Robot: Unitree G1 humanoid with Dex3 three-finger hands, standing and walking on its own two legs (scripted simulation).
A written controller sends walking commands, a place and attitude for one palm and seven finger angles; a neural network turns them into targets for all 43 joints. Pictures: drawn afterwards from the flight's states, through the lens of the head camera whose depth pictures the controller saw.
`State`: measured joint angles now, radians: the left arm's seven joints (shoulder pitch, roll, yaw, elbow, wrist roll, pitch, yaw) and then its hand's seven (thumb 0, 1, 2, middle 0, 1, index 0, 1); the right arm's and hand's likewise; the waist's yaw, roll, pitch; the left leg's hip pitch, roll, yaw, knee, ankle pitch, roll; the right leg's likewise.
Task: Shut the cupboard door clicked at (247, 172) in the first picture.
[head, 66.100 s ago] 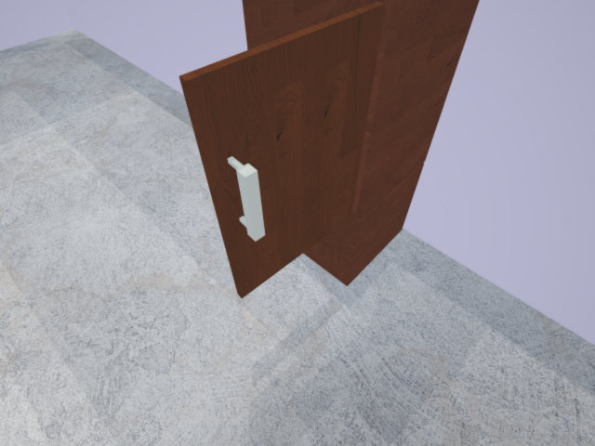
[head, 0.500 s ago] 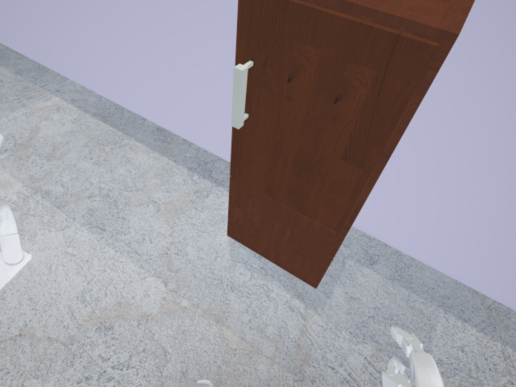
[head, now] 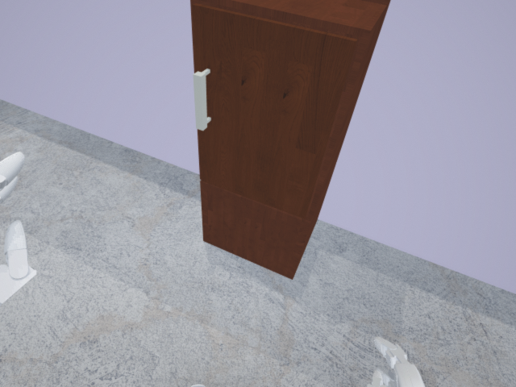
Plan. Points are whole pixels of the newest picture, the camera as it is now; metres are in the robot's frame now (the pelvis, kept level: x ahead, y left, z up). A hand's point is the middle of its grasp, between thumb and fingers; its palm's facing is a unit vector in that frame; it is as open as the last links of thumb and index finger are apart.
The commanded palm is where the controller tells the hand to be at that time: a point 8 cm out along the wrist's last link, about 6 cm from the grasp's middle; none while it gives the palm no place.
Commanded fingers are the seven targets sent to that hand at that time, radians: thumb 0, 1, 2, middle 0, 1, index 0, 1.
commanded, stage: stop stepping back and stand still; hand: left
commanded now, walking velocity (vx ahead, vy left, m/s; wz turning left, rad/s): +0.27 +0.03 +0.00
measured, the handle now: (204, 99) +0.87 +0.17 +0.03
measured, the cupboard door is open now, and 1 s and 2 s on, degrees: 1 1 1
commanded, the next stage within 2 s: let the arm hang, fingers relaxed in 0.80 s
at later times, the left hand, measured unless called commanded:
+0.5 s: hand out of the picture +0.17 +0.32 +0.20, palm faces +0.54 -0.72 -0.43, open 7.4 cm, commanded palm +0.12 +0.35 +0.20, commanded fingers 0.00 0.90 0.90 -0.20 -0.30 -0.20 -0.30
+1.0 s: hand out of the picture +0.17 +0.33 +0.06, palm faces +0.27 -0.84 -0.46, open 7.4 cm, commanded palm none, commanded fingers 0.00 0.90 0.90 -0.20 -0.30 -0.20 -0.30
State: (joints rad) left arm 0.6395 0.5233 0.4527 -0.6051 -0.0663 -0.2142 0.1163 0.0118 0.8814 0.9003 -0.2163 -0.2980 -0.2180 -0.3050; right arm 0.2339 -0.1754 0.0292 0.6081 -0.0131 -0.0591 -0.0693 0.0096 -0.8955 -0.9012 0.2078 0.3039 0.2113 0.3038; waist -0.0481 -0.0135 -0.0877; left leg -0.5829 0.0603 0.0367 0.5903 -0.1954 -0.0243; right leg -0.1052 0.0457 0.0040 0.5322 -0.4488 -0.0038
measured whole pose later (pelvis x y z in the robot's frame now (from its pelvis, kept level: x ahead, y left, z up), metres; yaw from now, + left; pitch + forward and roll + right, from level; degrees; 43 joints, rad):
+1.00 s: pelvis -0.03 +0.06 +0.01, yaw +2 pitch +1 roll -1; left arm 0.33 0.37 0.20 0.08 0.01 -0.07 0.04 0.00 0.89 0.90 -0.20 -0.30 -0.20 -0.30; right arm 0.18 -0.29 0.01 0.75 -0.01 -0.07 0.00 0.01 -0.90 -0.90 0.20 0.30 0.21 0.30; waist 0.03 0.07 -0.08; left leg -0.38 0.02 0.03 0.57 -0.21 0.02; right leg -0.21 0.00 -0.01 0.54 -0.35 0.01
